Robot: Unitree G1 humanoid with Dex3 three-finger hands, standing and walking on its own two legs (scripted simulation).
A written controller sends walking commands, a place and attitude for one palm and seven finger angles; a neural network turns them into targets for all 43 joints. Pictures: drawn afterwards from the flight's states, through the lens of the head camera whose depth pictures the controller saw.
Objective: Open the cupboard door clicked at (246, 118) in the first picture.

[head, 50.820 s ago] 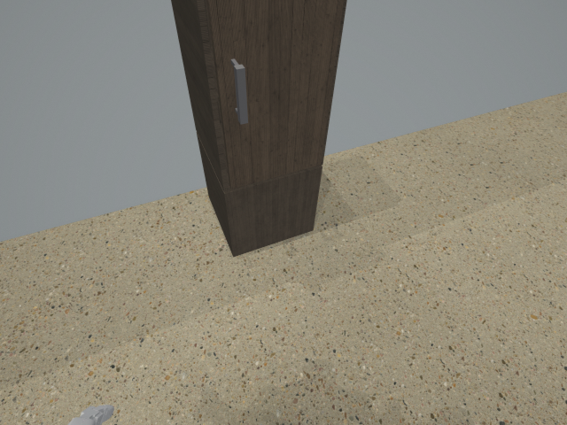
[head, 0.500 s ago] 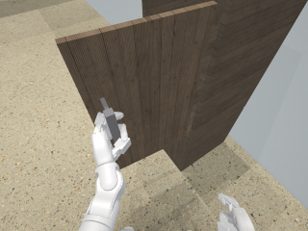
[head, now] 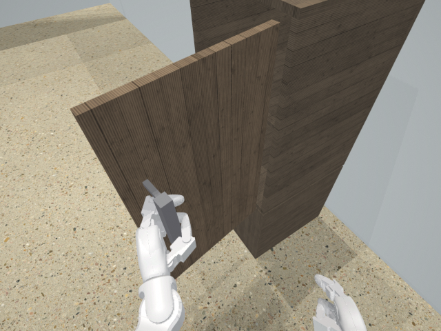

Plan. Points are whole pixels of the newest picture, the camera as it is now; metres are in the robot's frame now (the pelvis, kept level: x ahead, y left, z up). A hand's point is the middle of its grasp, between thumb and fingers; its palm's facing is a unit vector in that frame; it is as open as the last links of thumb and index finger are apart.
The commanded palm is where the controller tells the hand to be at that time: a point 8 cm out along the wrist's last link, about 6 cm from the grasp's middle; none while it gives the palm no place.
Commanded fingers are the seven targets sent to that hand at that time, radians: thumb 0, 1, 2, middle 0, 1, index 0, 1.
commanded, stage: open thumb and fingers to let go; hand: left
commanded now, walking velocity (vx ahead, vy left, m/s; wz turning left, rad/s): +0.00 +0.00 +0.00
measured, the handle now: (164, 216) +0.31 +0.11 +0.06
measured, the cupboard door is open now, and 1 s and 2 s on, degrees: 99 100 100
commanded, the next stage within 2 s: slide the hand sideways off the handle in 0.74 s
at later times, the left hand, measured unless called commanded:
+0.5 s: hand (179, 239) +0.26 +0.08 +0.06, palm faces +0.29 -0.96 -0.01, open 13.3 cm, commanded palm +0.23 +0.12 +0.06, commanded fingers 0.00 -0.50 0.30 -0.23 -0.80 -0.23 -0.80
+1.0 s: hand (176, 257) +0.24 +0.08 +0.05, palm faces -0.16 -0.98 -0.09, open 16.0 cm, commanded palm +0.22 +0.12 +0.06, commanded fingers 0.00 -0.50 0.30 -0.15 -0.30 -0.15 -0.30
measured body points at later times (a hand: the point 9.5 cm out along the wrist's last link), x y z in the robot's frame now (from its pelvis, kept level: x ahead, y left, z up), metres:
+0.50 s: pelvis -0.01 +0.01 +0.00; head +0.02 +0.00 +0.45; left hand +0.24 +0.13 +0.06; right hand +0.16 -0.21 -0.10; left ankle -0.01 +0.16 -0.69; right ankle -0.02 -0.06 -0.69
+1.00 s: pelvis -0.03 +0.05 -0.01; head +0.00 +0.04 +0.44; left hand +0.24 +0.14 +0.06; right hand +0.14 -0.17 -0.10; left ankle -0.01 +0.16 -0.69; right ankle -0.02 -0.06 -0.69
